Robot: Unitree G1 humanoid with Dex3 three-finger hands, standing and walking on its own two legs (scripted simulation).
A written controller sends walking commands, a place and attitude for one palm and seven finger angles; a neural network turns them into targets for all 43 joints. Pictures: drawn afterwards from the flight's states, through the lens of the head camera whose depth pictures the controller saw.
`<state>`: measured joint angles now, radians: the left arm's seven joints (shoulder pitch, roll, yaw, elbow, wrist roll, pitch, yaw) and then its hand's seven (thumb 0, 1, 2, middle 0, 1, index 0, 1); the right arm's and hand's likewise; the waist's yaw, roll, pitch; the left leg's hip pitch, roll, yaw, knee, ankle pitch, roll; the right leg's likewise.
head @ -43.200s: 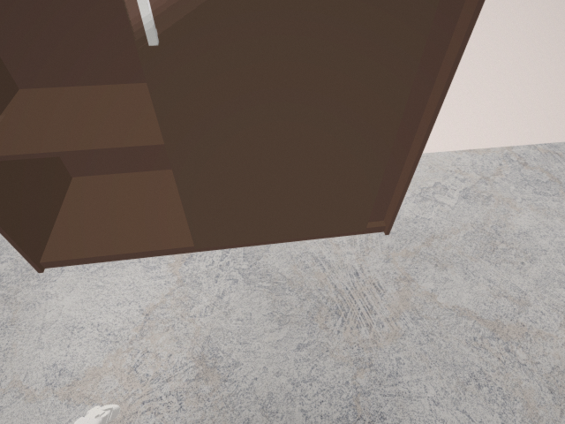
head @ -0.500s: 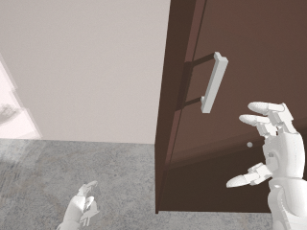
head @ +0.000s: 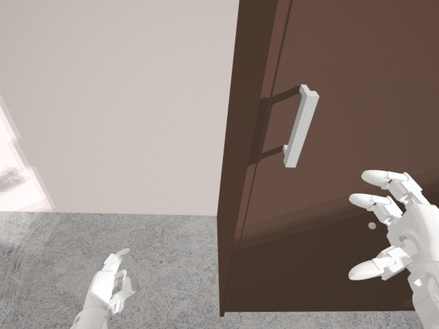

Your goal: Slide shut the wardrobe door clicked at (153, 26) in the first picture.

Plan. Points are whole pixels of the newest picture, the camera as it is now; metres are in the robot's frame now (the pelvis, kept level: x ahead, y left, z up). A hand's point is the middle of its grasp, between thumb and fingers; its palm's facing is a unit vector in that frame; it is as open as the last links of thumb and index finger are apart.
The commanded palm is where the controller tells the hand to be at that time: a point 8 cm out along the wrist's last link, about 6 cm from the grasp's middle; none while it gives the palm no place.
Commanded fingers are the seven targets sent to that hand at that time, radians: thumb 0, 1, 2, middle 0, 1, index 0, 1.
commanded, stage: draw the hand back to the body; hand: right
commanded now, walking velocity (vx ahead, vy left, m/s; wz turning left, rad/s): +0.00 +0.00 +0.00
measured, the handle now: (296, 127) +0.42 -0.14 +0.22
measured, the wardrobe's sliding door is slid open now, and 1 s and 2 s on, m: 0.00 0.00 0.00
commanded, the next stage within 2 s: step back with the hand held close in 1.06 s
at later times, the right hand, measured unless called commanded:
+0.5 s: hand (400, 228) +0.22 -0.26 +0.17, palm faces +0.39 +0.85 -0.34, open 10.6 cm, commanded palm +0.17 -0.31 +0.18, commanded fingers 0.00 -0.61 -0.76 0.21 0.47 0.21 0.47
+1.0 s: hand (413, 233) +0.22 -0.28 +0.16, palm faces +0.46 +0.82 -0.34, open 7.5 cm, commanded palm +0.17 -0.32 +0.18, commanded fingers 0.00 -0.90 -0.90 0.20 0.30 0.20 0.30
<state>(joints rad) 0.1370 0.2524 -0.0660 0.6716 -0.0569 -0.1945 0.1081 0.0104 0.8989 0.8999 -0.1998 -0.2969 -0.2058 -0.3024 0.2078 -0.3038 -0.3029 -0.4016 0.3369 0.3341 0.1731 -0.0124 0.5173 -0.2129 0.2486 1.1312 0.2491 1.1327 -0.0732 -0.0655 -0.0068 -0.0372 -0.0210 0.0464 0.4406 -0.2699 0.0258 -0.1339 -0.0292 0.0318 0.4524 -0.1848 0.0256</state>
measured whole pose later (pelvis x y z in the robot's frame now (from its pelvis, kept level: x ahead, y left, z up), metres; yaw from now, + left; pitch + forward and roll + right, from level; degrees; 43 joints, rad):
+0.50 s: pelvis +0.02 -0.03 +0.01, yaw +3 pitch -7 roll +0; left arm 0.20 0.21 -0.01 0.73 0.02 -0.17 0.07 0.01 0.90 0.90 -0.20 -0.30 -0.21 -0.30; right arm 0.43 -0.33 -0.29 -0.38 0.07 -0.12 -0.12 0.00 -0.26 -0.59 0.23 0.67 0.23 0.68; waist -0.05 -0.05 0.06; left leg 0.02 0.00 -0.01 0.33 -0.22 -0.01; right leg -0.07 -0.01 -0.03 0.37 -0.17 -0.01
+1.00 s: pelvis +0.02 -0.03 +0.01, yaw +2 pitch -7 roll +1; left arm 0.17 0.21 -0.02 0.70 0.02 -0.14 0.07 0.01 0.90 0.90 -0.20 -0.30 -0.21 -0.30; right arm 0.45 -0.33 -0.33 -0.38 0.08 -0.09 -0.12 0.01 -0.88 -0.89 0.21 0.31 0.21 0.31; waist -0.08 -0.05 0.05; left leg 0.03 0.00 0.01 0.31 -0.23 -0.01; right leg -0.08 -0.01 -0.01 0.37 -0.18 -0.01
